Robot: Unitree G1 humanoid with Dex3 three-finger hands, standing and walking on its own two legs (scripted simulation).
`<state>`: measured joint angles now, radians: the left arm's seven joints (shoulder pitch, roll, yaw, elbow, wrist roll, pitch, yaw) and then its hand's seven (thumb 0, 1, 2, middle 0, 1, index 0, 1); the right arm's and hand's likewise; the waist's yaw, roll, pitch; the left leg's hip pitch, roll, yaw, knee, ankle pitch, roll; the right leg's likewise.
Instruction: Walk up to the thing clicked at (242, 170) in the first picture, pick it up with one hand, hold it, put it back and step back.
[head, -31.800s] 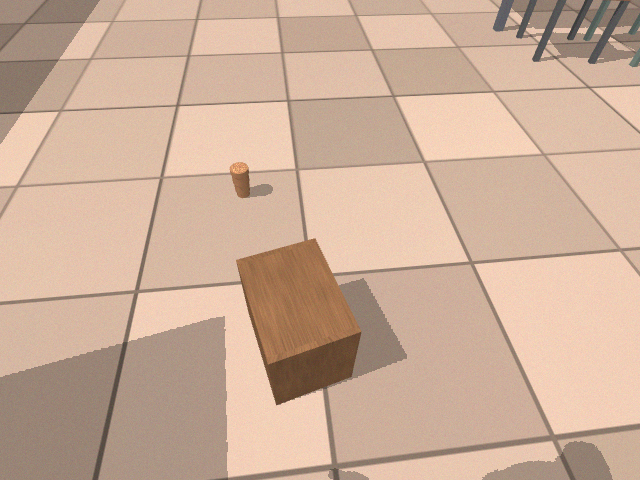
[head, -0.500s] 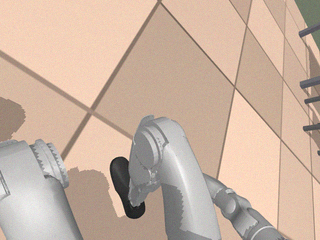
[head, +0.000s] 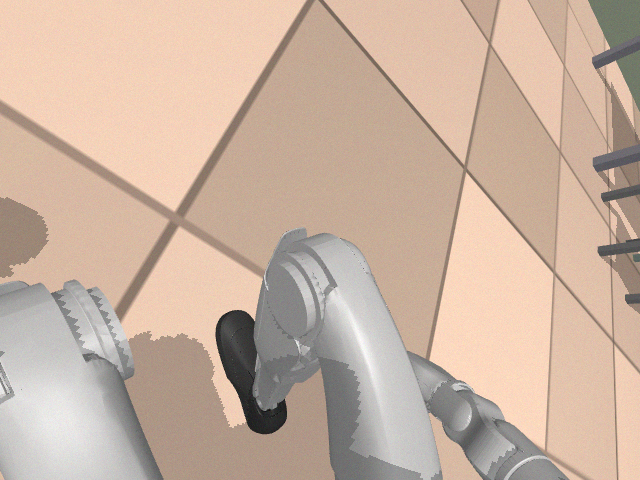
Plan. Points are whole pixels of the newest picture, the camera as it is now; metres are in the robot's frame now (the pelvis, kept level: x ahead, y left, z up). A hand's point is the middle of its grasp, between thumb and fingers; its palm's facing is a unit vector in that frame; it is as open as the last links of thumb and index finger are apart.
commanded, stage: settle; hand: left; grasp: from the side
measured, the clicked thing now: out of the picture +0.44 +0.29 -0.21
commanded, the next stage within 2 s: lift in 1.90 s
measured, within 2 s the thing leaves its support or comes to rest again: leaves its support in 0.30 s
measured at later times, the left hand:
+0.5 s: hand out of the picture +0.41 +0.32 -0.12, palm faces +0.37 -0.93 -0.04, open 10.5 cm
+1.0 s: hand out of the picture +0.39 +0.32 -0.03, palm faces +0.34 -0.94 -0.08, open 10.5 cm
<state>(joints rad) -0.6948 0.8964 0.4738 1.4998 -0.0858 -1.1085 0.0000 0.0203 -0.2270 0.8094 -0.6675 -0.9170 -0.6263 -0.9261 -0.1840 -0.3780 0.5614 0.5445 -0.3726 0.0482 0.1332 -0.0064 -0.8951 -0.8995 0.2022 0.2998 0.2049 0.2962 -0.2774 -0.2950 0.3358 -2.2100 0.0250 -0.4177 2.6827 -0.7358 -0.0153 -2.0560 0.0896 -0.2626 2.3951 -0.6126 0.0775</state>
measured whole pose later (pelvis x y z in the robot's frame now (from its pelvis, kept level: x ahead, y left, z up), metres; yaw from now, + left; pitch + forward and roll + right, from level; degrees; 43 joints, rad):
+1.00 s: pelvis +0.02 -0.02 +0.04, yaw +8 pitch +27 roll -10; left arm -0.51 0.53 0.38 0.83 -0.12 -0.63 -0.13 0.00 -0.41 1.00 -0.71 -1.01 -0.68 -1.02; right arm 0.04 -0.30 0.18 0.63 -0.13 0.07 0.10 0.00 -0.90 -0.90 0.20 0.30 0.20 0.30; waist -0.15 -0.06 0.01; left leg -2.25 0.02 -0.20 2.46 -0.70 -0.02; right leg -2.14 0.00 -0.12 2.33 -0.68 0.04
